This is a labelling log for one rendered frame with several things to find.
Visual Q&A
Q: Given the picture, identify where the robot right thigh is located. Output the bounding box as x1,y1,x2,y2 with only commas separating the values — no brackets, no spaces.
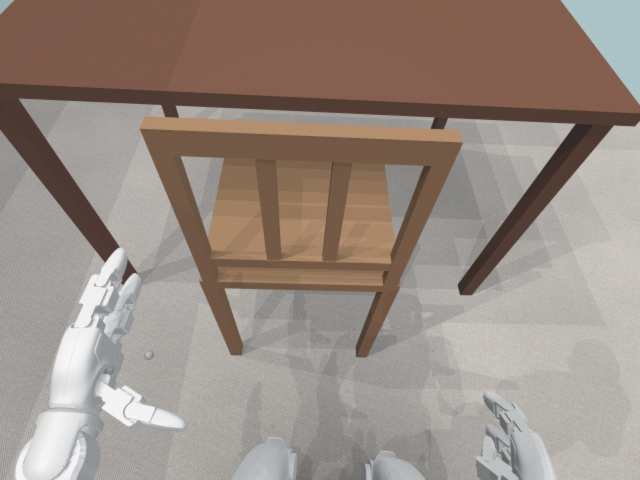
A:
361,457,425,480

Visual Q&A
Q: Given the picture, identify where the right robot shin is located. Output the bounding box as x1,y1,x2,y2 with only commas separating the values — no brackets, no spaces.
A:
374,451,396,460

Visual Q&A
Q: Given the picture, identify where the left robot hand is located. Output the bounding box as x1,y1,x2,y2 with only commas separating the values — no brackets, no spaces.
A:
48,248,187,431

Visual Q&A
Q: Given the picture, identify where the right robot hand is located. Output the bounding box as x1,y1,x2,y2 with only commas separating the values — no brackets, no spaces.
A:
476,391,557,480

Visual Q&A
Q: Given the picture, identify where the chair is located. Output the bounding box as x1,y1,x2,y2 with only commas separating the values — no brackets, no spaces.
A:
140,116,463,357

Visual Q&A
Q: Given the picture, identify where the table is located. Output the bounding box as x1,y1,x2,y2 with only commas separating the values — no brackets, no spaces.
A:
0,0,640,295

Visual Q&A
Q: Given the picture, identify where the robot left forearm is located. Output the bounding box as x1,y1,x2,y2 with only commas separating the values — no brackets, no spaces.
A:
13,408,104,480

